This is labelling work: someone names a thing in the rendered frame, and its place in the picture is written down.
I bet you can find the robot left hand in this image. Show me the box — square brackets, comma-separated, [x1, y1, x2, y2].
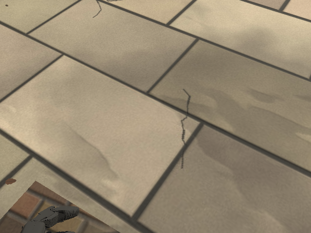
[20, 206, 80, 233]

